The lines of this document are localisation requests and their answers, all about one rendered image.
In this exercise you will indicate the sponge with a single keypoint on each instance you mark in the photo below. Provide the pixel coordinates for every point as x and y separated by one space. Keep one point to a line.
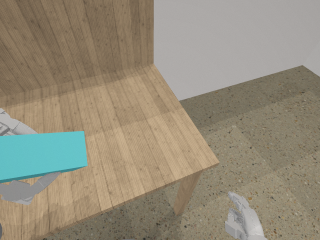
34 155

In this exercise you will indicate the table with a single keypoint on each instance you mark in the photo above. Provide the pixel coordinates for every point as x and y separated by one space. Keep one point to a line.
88 65

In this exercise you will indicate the right robot hand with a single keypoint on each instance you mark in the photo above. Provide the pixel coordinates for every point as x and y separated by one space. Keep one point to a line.
245 224

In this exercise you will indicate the left robot hand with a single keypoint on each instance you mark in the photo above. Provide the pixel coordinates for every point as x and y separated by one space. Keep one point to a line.
18 191

